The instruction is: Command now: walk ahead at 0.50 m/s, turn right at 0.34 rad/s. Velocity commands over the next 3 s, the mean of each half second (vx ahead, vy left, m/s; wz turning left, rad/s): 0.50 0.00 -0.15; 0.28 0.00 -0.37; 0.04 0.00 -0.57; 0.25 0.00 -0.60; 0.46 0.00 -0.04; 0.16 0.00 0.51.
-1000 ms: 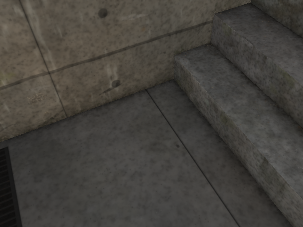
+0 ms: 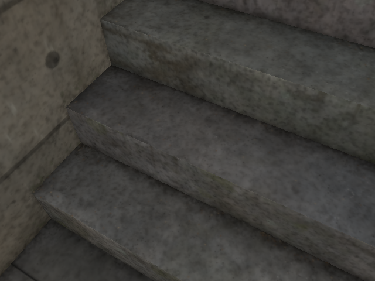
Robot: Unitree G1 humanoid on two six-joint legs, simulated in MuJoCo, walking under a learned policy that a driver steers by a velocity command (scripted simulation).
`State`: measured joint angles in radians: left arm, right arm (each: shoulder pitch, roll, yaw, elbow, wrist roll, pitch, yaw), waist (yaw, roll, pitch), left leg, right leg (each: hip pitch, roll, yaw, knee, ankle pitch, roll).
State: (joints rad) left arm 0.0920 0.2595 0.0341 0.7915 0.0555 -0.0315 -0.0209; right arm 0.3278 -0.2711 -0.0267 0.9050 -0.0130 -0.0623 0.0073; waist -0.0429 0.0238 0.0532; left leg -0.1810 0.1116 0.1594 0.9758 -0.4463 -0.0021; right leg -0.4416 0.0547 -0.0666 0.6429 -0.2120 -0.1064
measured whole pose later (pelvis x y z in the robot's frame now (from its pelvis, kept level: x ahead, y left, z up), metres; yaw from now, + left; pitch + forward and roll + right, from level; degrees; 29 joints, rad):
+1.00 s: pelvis +0.36 -0.01 +0.13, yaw -15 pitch +0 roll +0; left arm 0.19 0.18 0.01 0.81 0.04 0.05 0.07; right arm 0.15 -0.21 -0.03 0.70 -0.05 0.01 -0.03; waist 0.01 0.01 -0.03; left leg -0.69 0.01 -0.02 1.76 -0.16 0.05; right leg -0.61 0.12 -0.05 1.11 -0.51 -0.12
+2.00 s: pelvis +0.52 -0.02 +0.22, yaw -51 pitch +3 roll +0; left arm 0.06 0.14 0.06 0.56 0.06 0.07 0.03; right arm 0.48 -0.19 -0.06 0.91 -0.06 -0.13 -0.04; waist -0.03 -0.04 0.01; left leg -0.08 0.11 0.31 0.35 -0.30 -0.02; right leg -1.17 0.02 0.12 2.14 -0.41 -0.10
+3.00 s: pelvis +0.74 -0.43 +0.56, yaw -31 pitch +2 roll -1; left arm 0.03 0.13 0.01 0.53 0.06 -0.03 0.06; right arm 0.26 -0.22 -0.09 0.82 -0.02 -0.04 -0.03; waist -0.02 -0.03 0.03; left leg -0.47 -0.15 -0.01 0.80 -0.35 0.13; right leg -1.03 -0.03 0.07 1.87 -0.07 -0.02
